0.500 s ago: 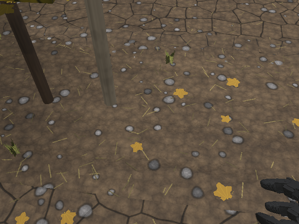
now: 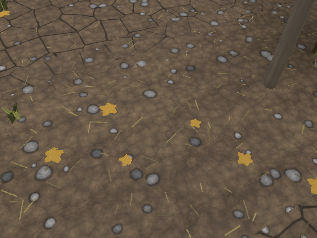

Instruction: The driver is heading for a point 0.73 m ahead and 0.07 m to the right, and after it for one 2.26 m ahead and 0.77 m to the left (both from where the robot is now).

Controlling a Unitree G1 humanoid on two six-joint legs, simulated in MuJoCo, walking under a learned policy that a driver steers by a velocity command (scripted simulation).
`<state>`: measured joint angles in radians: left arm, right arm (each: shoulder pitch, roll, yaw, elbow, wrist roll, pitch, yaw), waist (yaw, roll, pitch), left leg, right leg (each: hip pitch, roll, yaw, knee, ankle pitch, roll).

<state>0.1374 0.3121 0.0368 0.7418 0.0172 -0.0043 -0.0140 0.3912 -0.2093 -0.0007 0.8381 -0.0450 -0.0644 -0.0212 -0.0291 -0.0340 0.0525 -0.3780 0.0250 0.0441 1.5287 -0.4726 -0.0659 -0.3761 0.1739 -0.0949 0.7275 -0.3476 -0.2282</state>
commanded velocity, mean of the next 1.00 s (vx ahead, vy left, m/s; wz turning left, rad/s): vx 1.00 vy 0.00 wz -0.33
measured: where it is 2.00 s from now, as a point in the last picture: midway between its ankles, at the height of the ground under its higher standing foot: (182, 46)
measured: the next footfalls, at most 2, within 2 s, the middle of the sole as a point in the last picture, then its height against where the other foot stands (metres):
left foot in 0.24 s outside the picture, level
right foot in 0.66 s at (183, 182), level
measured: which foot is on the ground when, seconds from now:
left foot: up 0.00-0.22, down 0.24-0.64, up 0.66-1.00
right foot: down 0.00-0.26, up 0.28-0.64, down 0.66-1.00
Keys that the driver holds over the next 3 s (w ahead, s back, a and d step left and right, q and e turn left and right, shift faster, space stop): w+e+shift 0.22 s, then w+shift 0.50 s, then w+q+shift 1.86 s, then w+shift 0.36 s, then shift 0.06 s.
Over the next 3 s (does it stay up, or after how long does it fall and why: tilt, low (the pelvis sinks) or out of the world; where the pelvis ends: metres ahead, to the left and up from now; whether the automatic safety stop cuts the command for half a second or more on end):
stays up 2.29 0.58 0.03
